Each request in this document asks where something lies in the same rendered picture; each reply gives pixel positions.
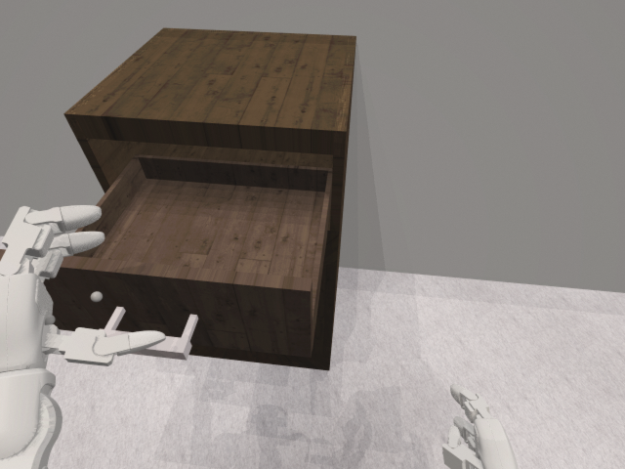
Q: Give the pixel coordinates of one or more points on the handle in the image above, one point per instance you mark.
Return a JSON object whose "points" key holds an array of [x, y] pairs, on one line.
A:
{"points": [[171, 348]]}

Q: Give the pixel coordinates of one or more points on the left robot forearm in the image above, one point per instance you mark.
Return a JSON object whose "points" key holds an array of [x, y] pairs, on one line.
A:
{"points": [[30, 420]]}

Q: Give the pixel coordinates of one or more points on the robot right hand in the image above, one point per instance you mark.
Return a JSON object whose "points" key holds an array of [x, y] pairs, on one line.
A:
{"points": [[488, 444]]}

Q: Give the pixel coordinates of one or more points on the drawer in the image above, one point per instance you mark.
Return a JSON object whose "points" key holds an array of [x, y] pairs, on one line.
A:
{"points": [[239, 244]]}

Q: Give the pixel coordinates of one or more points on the cabinet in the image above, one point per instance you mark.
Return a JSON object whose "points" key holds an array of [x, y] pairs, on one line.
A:
{"points": [[261, 97]]}

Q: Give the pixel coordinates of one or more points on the robot left hand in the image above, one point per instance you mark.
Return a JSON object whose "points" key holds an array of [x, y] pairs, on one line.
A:
{"points": [[34, 254]]}

